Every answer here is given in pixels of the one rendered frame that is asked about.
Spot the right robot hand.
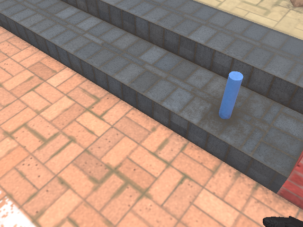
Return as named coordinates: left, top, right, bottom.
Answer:
left=262, top=216, right=303, bottom=227

